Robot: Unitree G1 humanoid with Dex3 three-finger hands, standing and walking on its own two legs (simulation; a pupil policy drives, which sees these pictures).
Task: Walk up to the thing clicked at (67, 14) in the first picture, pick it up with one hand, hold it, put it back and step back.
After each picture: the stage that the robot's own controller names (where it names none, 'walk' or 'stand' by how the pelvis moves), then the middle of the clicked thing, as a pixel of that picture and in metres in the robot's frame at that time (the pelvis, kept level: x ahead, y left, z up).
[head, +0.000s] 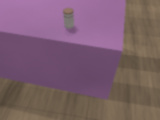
stand; (68, 18) +0.92 +0.10 -0.10
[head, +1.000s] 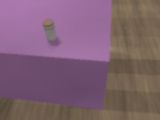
walk; (49, 30) +0.80 +0.24 -0.09
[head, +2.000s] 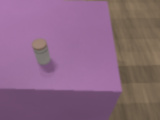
stand; (41, 52) +0.55 +0.21 -0.07
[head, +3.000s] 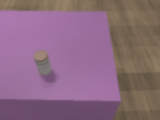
stand; (42, 63) +0.54 +0.20 -0.10
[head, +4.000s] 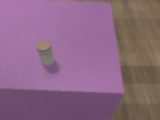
stand; (45, 53) +0.56 +0.19 -0.09
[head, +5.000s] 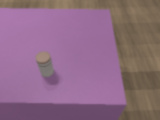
stand; (45, 64) +0.51 +0.19 -0.10
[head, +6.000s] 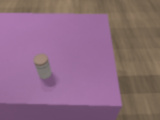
stand; (43, 66) +0.52 +0.21 -0.10
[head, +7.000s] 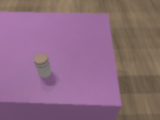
stand; (43, 65) +0.52 +0.21 -0.10
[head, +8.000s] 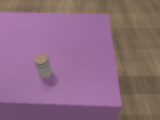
stand; (43, 66) +0.52 +0.21 -0.10
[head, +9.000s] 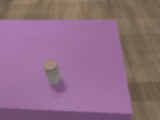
rise first; (52, 72) +0.50 +0.19 -0.10
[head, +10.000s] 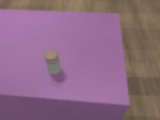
go down; (52, 62) +0.54 +0.19 -0.10
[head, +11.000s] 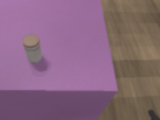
go down; (32, 49) +0.55 +0.17 -0.07
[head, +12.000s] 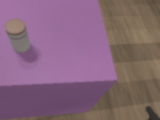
go down; (18, 36) +0.54 +0.18 -0.02
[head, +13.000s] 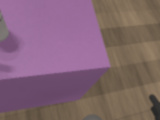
close in; out of the picture +0.55 +0.19 +0.01
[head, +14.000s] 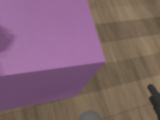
close; out of the picture +0.57 +0.19 +0.03
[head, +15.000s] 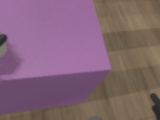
lift; out of the picture +0.50 +0.21 +0.01
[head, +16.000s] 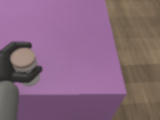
lift; (27, 68) +0.37 +0.17 +0.08
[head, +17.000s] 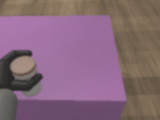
hold; (27, 77) +0.32 +0.18 +0.12
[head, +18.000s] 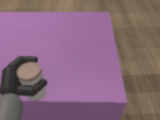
hold; (33, 82) +0.33 +0.17 +0.08
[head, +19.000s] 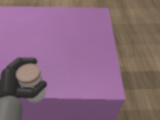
hold; (32, 83) +0.32 +0.17 +0.06
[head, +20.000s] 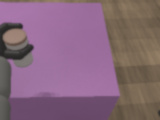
crouch; (19, 49) +0.43 +0.20 +0.10
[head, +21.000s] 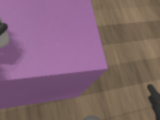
lower; out of the picture +0.53 +0.19 -0.01
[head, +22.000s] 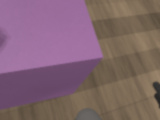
lower; out of the picture +0.57 +0.20 +0.03
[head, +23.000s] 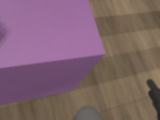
lower; out of the picture +0.57 +0.20 +0.04
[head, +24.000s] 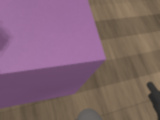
lower; out of the picture +0.56 +0.20 +0.03
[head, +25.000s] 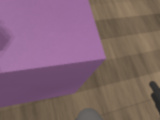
lower; out of the picture +0.56 +0.20 +0.03
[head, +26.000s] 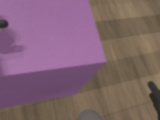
open; out of the picture +0.56 +0.18 +0.02
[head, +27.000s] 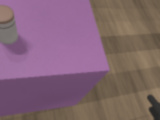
sink last; (5, 26) +0.55 +0.17 +0.00
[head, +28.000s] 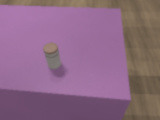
stand; (52, 56) +0.55 +0.18 -0.04
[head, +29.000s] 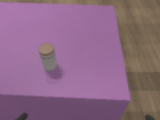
stand; (48, 57) +0.52 +0.17 -0.04
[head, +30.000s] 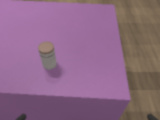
stand; (47, 55) +0.52 +0.17 -0.04
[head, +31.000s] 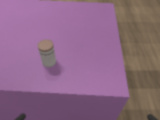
stand; (47, 53) +0.54 +0.17 -0.03
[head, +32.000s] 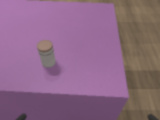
stand; (46, 54) +0.53 +0.18 -0.03
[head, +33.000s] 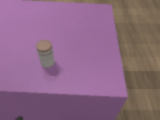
stand; (45, 54) +0.54 +0.17 -0.03
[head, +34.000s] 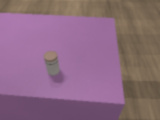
stand; (52, 63) +0.55 +0.17 -0.09
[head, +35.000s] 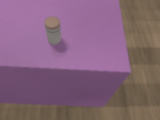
walk; (53, 31) +0.61 +0.13 -0.08
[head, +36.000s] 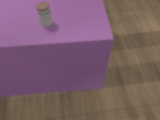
walk; (44, 14) +0.78 +0.23 -0.07
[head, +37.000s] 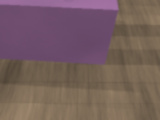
stand; out of the picture +1.10 +0.15 -0.07
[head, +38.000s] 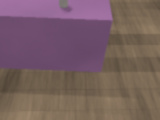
stand; out of the picture +1.12 +0.16 -0.09
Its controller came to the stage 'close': yes
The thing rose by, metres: 0.19
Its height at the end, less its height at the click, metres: +0.00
